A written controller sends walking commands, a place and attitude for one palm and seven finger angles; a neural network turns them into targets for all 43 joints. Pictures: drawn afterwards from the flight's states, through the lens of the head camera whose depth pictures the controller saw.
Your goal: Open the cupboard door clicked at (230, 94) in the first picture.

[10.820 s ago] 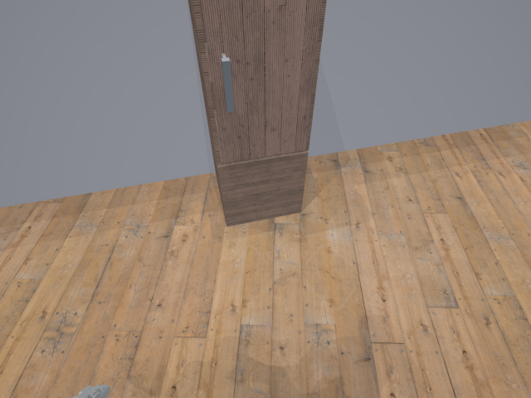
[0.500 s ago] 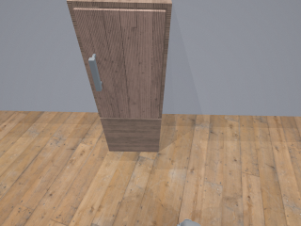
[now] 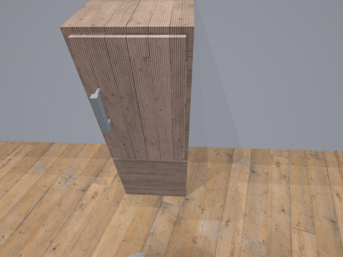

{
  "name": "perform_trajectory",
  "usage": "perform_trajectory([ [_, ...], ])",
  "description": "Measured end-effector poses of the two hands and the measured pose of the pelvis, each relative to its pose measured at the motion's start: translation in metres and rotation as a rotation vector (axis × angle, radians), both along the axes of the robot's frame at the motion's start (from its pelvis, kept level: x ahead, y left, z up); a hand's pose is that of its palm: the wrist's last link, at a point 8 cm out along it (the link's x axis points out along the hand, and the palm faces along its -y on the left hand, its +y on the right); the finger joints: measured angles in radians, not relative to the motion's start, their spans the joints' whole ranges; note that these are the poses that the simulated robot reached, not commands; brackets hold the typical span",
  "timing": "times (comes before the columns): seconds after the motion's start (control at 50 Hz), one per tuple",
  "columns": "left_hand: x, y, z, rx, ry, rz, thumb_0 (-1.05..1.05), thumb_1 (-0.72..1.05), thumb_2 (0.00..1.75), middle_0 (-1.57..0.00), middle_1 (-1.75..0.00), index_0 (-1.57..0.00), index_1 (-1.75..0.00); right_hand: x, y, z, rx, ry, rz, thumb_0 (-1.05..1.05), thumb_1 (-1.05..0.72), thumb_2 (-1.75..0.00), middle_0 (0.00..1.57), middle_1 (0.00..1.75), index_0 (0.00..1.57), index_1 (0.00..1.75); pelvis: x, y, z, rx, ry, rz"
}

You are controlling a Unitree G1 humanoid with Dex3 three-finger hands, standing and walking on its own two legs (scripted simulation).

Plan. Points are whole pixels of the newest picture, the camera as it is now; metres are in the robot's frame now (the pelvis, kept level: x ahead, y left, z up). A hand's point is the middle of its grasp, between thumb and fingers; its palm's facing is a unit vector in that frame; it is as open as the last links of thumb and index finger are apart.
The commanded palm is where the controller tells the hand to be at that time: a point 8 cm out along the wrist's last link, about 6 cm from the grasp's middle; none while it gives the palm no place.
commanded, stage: come to a stop and stand still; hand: left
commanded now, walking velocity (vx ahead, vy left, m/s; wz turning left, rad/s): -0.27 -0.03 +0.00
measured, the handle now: (102, 110) +0.59 +0.29 -0.02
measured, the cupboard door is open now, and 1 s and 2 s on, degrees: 0 0 0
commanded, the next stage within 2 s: look again from close up in 1.58 s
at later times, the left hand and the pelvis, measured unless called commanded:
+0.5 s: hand out of the picture +0.05 +0.21 -0.18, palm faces +0.02 -0.96 -0.28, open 7.3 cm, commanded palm none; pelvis +0.00 +0.00 -0.02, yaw -3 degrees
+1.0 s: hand out of the picture -0.04 +0.17 -0.16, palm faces +0.04 -0.97 -0.25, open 7.3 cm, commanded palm none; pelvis -0.01 +0.00 +0.00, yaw -2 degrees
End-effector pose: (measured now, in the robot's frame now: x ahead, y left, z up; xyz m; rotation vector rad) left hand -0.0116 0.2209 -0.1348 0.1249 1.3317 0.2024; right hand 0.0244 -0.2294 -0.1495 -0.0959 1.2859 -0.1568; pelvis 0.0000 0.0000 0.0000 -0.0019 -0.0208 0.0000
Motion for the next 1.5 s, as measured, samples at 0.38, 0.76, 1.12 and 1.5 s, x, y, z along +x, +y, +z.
perform_trajectory([
  [0.38,0.032,0.041,-0.022,0.002,0.108,-0.032,0.00,0.91,0.90,-0.20,-0.30,-0.20,-0.30,0.076,0.032,0.010,-0.068,-0.105,0.002,-0.01,-0.92,-0.89,0.20,0.30,0.20,0.30,0.015,0.026,-0.009,-0.004,0.007,-0.053],
  [0.76,0.010,-0.033,0.017,0.054,0.022,-0.058,0.01,0.92,0.90,-0.20,-0.30,-0.20,-0.30,-0.065,-0.044,-0.008,0.025,0.149,-0.077,0.01,-0.91,-0.90,0.20,0.30,0.20,0.30,-0.011,-0.034,0.005,0.065,0.027,-0.048],
  [1.12,-0.031,0.038,-0.020,0.036,0.116,0.001,0.00,0.91,0.90,-0.20,-0.30,-0.20,-0.30,0.040,0.024,-0.004,-0.046,-0.122,0.076,0.01,-0.91,-0.90,0.19,0.30,0.19,0.30,-0.009,0.030,-0.019,-0.007,0.012,-0.018],
  [1.5,0.045,0.075,-0.017,0.016,-0.007,-0.133,0.00,0.91,0.90,-0.20,-0.30,-0.20,-0.30,0.006,0.057,0.004,-0.071,-0.057,-0.001,-0.01,-0.92,-0.89,0.20,0.30,0.20,0.30,0.000,0.065,-0.012,0.008,0.022,-0.078],
])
